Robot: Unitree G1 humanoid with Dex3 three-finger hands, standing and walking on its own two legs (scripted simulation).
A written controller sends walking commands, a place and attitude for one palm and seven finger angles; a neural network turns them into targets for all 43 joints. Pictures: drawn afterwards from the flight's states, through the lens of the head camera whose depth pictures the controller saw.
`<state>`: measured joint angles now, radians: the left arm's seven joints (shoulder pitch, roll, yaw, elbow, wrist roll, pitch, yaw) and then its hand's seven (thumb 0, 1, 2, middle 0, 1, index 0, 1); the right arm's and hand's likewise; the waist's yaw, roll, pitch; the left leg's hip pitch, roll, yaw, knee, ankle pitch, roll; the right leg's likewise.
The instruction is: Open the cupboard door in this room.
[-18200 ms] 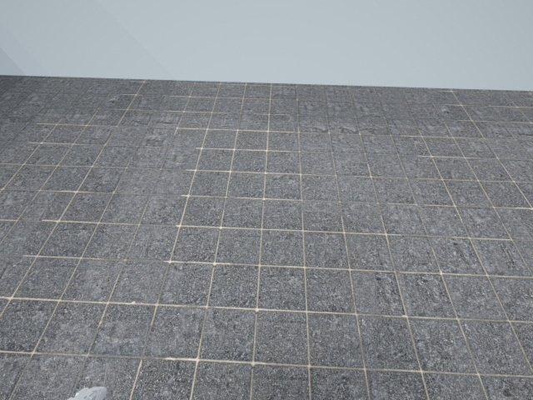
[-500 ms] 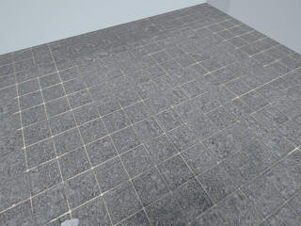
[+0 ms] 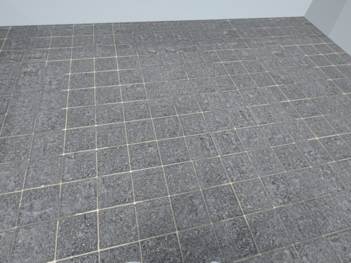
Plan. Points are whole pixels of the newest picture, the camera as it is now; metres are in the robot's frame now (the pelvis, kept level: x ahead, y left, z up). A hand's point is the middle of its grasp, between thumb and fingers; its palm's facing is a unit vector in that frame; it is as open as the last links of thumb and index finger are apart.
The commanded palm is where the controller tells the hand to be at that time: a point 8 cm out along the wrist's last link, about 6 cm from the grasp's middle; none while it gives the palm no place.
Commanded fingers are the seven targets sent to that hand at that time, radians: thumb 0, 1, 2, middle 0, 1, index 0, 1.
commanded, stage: turn or walk to find it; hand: left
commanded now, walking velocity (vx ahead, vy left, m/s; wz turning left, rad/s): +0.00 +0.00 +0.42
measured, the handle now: out of the picture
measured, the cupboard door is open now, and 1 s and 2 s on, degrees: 0 0 0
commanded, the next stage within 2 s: stand and wait in 0.88 s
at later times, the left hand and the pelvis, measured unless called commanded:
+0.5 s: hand out of the picture +0.06 +0.18 -0.14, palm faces +0.20 -0.94 -0.27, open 7.4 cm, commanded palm none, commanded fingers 0.00 0.90 0.90 -0.20 -0.30 -0.20 -0.30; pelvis -0.01 -0.03 +0.01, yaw +12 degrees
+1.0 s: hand out of the picture -0.14 +0.20 -0.18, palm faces +0.46 -0.85 -0.25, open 7.4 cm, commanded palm none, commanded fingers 0.00 0.90 0.90 -0.20 -0.30 -0.20 -0.30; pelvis -0.05 +0.00 +0.01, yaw +24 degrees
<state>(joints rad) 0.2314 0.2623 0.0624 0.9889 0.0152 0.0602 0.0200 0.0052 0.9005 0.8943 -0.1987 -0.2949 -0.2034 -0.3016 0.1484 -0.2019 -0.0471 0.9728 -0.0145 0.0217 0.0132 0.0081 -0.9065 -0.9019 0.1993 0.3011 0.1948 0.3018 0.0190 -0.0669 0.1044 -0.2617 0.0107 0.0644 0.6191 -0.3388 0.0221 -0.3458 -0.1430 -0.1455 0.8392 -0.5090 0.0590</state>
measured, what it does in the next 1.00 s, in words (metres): steps on the spot, turning left: right foot, then left foot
